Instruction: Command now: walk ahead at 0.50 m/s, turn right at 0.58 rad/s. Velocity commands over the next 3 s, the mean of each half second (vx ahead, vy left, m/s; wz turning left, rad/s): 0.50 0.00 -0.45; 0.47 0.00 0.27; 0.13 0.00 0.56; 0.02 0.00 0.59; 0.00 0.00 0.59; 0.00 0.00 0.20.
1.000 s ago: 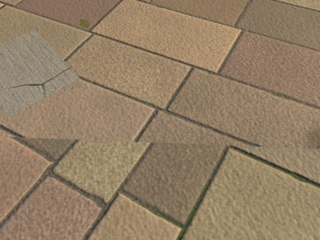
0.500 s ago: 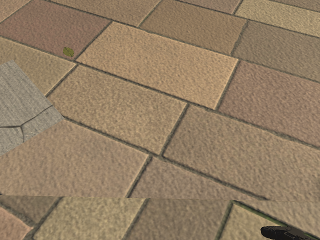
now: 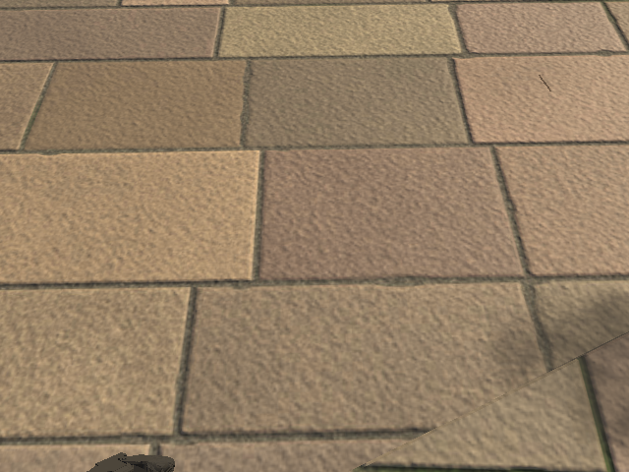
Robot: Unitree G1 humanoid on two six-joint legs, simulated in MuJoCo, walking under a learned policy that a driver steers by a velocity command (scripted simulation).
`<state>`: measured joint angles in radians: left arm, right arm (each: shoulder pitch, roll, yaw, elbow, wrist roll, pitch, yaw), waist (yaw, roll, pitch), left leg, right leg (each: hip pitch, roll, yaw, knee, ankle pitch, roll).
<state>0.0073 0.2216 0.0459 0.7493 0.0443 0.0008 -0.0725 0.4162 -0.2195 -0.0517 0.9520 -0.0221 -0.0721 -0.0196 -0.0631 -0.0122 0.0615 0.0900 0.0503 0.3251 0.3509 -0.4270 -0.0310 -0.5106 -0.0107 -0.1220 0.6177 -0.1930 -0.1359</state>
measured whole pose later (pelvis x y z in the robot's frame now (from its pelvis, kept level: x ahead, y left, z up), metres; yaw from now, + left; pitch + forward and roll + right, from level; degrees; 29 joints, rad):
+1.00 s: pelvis +0.57 -0.04 -0.02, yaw -1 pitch +2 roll +0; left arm 0.01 0.24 -0.01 0.73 0.03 -0.04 -0.02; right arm 0.45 -0.22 -0.05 0.91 0.00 -0.04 0.00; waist -0.08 -0.04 0.07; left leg -0.05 -0.14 -0.15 0.32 -0.28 0.11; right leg -0.66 -0.04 0.04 0.69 -0.01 0.03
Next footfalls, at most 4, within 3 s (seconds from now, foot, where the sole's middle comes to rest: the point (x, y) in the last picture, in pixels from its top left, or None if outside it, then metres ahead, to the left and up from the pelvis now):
0.02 right None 0.16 -0.07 -0.76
0.62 left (306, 439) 0.52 0.02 -0.80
1.10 right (369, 317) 0.81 -0.15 -0.80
1.54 left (292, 376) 0.67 0.05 -0.80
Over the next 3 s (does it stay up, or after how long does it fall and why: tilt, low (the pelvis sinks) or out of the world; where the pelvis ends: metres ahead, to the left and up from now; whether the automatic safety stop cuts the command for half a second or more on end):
stays up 0.64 -0.06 -0.02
